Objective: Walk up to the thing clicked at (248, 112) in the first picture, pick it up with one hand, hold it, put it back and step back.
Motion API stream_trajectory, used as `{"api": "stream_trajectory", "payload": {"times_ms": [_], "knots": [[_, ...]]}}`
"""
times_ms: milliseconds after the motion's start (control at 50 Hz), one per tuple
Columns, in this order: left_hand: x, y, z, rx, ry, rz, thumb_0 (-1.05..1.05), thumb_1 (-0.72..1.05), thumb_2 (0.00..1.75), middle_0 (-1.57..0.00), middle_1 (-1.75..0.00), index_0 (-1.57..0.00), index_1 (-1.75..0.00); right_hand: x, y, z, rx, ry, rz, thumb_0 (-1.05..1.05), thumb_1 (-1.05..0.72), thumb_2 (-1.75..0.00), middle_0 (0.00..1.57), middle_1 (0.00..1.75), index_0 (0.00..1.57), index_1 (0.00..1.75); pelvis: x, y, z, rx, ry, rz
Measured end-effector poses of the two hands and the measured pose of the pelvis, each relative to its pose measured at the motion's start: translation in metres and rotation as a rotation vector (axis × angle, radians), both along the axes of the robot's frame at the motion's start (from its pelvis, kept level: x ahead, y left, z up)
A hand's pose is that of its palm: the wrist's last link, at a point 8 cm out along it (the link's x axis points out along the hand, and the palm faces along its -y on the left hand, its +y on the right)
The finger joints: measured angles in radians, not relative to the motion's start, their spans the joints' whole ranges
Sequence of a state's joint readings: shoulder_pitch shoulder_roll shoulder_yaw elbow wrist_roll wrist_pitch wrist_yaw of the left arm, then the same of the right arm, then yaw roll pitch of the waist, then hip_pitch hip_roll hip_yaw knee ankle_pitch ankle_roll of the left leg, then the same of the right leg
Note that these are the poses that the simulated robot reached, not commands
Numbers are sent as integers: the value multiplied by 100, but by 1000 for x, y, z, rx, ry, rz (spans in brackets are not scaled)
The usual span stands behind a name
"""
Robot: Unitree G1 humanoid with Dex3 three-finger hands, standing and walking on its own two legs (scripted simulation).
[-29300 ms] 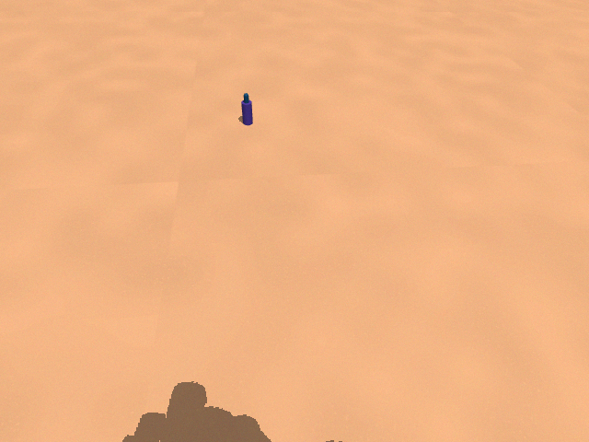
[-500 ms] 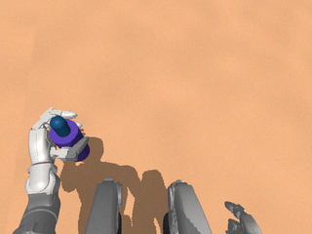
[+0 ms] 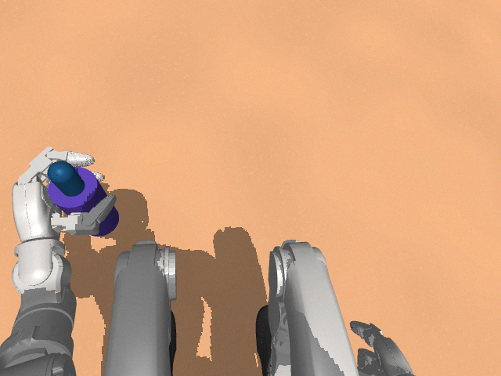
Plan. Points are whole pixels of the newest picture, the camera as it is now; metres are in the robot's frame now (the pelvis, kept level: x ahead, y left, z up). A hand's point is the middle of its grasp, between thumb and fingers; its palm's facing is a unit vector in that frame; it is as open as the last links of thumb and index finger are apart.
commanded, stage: crouch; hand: left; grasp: from the side
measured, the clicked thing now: (83, 198) +0.39 +0.24 -0.07
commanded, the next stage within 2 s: lower in 0.58 s
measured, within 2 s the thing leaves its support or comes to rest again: neither
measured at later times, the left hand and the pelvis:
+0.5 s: hand (94, 206) +0.40 +0.24 -0.13, palm faces +0.21 -0.98 -0.05, open 8.8 cm; pelvis +0.00 +0.00 -0.06, yaw -3 degrees
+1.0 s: hand (103, 212) +0.41 +0.25 -0.20, palm faces +0.21 -0.98 -0.03, open 8.7 cm; pelvis +0.00 +0.01 -0.08, yaw -6 degrees
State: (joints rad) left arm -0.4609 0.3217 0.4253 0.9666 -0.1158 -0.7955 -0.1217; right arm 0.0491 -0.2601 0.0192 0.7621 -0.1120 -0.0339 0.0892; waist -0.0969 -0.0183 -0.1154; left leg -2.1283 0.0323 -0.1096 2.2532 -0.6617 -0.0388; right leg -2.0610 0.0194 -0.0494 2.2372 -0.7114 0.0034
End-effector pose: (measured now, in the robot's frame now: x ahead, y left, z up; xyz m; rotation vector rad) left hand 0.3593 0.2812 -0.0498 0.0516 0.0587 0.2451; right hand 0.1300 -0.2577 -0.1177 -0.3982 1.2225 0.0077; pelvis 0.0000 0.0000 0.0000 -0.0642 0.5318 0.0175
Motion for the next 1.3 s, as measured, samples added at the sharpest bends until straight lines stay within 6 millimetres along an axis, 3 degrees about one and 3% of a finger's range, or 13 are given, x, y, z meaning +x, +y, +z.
{"api": "stream_trajectory", "payload": {"times_ms": [180,400,720,1080,1300], "knots": [[5,2,-36,-10,4,3,2,-19,104,-80,-101,-78,-101,-6,-6,-30,-22,31,21,1,-93,-91,20,30,20,30,-1,-2,-32,-3,-25,-12],[10,9,-68,-11,5,-14,2,-19,104,-80,-101,-78,-101,6,-11,-43,-65,28,67,0,-93,-91,20,30,20,30,2,0,-54,-24,-52,-29],[8,11,-100,-11,15,-36,2,-20,104,-80,-101,-79,-101,18,-8,-47,-99,36,141,0,-94,-91,20,30,21,30,3,4,-70,-58,-90,-41],[16,14,-155,-39,30,-30,2,-20,105,-81,-100,-79,-100,3,-8,-41,-181,101,253,0,-94,-91,20,30,21,30,-1,9,-88,-106,-177,-73],[18,19,-175,-39,31,-14,2,-20,105,-81,-100,-80,-100,1,-7,-29,-242,121,323,0,-94,-91,20,30,21,30,-5,13,-92,-140,-220,-85]]}}
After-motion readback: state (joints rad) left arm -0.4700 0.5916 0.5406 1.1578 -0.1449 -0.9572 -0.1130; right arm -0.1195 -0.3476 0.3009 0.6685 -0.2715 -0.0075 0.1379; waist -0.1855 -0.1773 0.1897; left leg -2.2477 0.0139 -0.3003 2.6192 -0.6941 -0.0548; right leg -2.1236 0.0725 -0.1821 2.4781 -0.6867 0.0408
